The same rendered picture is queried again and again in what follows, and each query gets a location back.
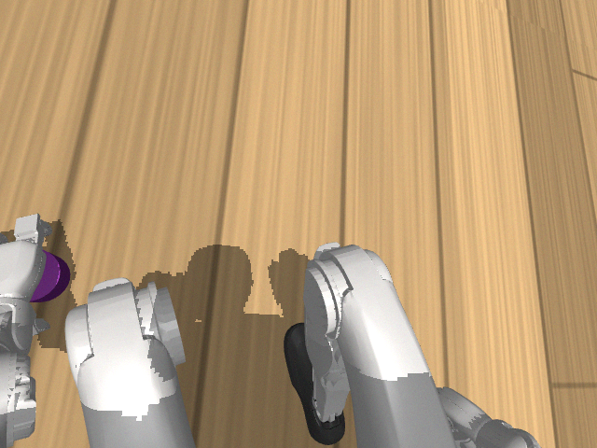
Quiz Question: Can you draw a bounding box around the right robot hand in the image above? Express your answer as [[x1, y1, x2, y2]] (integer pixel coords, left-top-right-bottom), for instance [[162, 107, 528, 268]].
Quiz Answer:
[[437, 386, 492, 448]]

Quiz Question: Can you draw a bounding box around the left robot hand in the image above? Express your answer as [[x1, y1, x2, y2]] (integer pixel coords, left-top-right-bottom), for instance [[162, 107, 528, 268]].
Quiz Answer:
[[0, 214, 52, 336]]

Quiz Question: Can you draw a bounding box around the left robot arm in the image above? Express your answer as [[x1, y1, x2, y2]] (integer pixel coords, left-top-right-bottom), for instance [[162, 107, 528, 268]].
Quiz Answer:
[[0, 298, 36, 448]]

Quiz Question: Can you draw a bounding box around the right robot foot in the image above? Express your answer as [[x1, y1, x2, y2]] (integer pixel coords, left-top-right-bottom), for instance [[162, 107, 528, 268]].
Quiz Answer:
[[284, 323, 345, 445]]

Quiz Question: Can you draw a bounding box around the right robot arm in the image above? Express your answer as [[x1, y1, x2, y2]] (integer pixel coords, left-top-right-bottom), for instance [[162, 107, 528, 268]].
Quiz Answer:
[[476, 419, 541, 448]]

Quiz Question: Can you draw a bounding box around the tin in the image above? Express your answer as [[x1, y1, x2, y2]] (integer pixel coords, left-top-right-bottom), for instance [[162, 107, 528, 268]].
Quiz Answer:
[[30, 250, 70, 302]]

